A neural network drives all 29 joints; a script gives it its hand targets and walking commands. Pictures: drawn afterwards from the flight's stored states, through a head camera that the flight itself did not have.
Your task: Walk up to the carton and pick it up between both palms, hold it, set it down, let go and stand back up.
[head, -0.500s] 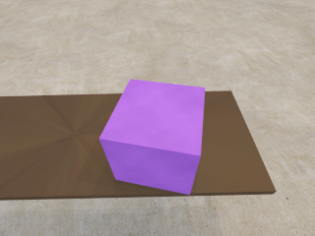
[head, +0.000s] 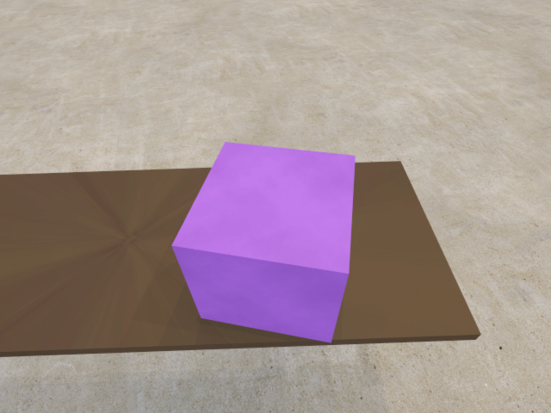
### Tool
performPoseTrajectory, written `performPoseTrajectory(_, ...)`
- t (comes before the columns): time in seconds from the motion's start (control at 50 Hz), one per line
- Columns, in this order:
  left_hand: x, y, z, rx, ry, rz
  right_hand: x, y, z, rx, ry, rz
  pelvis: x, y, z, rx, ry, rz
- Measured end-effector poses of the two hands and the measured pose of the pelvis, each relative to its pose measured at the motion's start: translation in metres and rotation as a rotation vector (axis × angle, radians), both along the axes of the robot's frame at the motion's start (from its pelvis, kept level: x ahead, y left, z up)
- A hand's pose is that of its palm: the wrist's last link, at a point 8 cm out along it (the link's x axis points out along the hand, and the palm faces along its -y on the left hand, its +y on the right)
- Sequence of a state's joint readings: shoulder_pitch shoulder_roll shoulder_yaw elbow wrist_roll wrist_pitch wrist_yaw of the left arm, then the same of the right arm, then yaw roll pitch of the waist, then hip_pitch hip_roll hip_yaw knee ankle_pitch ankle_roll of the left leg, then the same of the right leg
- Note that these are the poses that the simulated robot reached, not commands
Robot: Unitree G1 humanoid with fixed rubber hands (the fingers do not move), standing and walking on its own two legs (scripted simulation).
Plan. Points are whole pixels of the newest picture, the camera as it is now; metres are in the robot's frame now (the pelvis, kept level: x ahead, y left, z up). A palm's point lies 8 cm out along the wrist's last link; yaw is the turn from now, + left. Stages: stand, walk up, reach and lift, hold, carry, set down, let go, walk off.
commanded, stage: stand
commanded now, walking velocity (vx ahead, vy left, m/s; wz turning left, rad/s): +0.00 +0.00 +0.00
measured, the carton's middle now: (276, 238) +0.44 +0.02 -0.03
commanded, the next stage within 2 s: none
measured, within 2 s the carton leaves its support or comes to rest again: neither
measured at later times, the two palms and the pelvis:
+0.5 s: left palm out of the picture +0.08 +0.31 -0.11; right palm out of the picture +0.10 -0.30 -0.11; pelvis +0.01 +0.00 +0.00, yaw +0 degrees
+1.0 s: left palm out of the picture +0.09 +0.31 -0.11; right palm out of the picture +0.09 -0.30 -0.11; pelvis +0.01 +0.01 +0.00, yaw +0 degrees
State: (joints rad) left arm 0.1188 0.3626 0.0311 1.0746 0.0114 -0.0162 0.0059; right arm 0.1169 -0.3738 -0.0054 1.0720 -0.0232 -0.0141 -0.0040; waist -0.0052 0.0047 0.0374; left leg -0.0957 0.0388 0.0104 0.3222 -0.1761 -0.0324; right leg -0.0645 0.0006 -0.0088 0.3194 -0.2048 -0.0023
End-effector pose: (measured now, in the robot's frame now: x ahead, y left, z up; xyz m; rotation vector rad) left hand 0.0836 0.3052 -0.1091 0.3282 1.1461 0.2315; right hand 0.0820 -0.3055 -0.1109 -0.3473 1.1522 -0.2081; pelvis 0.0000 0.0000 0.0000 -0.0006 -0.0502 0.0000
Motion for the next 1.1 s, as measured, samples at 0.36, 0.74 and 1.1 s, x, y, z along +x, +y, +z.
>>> performPoseTrajectory(0.36, -0.001, -0.001, -0.001, -0.008, 0.008, 0.012, 0.006, -0.002, 0.0, -0.008, 0.016, 0.007, 0.003, -0.001, 0.001, 0.0, 0.006, 0.006)
performPoseTrajectory(0.74, 0.001, 0.001, -0.004, -0.005, 0.024, 0.021, 0.015, 0.003, 0.0, 0.0, 0.011, 0.002, 0.009, 0.001, 0.0, -0.003, 0.015, 0.003)
performPoseTrajectory(1.1, 0.009, 0.004, -0.002, -0.009, 0.004, 0.01, 0.01, 0.007, 0.001, 0.0, -0.008, -0.002, 0.006, 0.006, 0.0, 0.002, 0.008, 0.005)
